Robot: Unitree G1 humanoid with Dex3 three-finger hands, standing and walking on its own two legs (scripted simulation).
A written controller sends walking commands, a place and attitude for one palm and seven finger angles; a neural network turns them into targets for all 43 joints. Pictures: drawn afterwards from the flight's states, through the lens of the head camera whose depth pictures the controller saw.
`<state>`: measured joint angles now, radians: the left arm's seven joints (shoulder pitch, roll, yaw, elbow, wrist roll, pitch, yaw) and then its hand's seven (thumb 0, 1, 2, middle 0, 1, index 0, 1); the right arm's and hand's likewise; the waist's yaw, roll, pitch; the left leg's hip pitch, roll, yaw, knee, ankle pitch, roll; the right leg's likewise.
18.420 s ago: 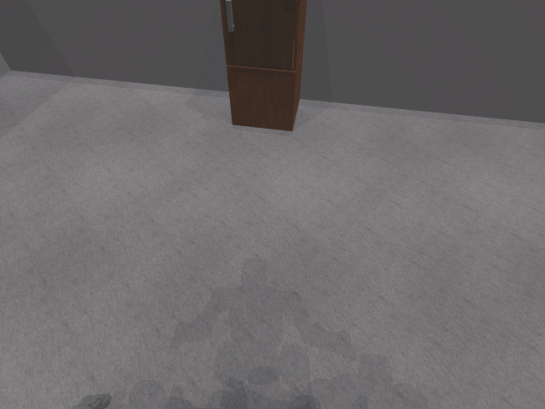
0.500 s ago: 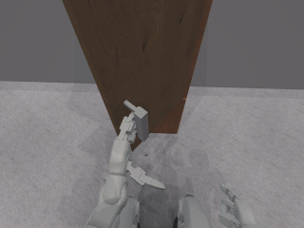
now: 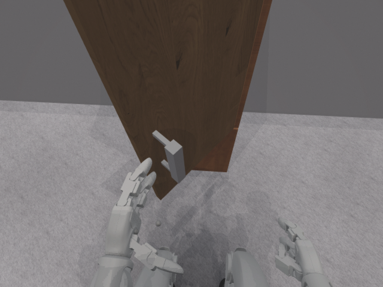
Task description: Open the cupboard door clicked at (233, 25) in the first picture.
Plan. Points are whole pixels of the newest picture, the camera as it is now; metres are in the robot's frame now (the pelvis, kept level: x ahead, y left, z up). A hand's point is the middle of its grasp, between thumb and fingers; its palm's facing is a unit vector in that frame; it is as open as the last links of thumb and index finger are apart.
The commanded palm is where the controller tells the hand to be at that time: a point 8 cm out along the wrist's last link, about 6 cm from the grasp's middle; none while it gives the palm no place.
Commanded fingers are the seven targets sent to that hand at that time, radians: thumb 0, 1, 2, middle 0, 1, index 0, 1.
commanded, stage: slide the hand sideways off the handle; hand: left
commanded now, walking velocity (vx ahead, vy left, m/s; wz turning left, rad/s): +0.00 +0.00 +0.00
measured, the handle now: (169, 157) +0.37 +0.07 +0.03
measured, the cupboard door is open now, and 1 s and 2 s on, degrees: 51 51 51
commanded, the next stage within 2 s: draw the hand back to the body in 0.20 s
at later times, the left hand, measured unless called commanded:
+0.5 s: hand (128, 230) +0.22 +0.12 +0.07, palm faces -0.05 -1.00 -0.05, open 16.3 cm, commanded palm +0.18 +0.18 +0.08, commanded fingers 0.00 -0.50 0.30 -0.15 -0.30 -0.15 -0.30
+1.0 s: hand (41, 225) +0.20 +0.20 +0.16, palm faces +0.14 -0.93 -0.33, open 14.9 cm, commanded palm +0.17 +0.25 +0.19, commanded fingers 0.00 0.06 0.54 -0.17 -0.30 -0.17 -0.30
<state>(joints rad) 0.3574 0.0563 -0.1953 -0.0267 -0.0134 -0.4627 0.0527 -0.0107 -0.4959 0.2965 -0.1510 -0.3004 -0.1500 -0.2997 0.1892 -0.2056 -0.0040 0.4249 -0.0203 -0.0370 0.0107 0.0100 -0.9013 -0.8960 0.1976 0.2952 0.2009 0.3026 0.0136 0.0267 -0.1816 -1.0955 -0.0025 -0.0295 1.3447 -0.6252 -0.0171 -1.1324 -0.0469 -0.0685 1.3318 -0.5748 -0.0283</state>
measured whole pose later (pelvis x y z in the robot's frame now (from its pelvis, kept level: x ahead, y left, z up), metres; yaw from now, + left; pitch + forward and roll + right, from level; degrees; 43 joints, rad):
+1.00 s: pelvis +0.02 +0.02 +0.09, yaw +0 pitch +7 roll -1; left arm 0.65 0.29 0.05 -0.38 -0.04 -0.03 0.09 -0.01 -0.25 0.40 -0.16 -0.30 -0.16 -0.30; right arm 0.29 -0.22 0.04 0.42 0.03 -0.04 -0.13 0.01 -0.90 -0.90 0.20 0.30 0.20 0.30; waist 0.02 0.06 -0.13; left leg -0.53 0.00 -0.02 0.90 -0.48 0.01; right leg -0.55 -0.03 -0.07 0.85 -0.42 0.00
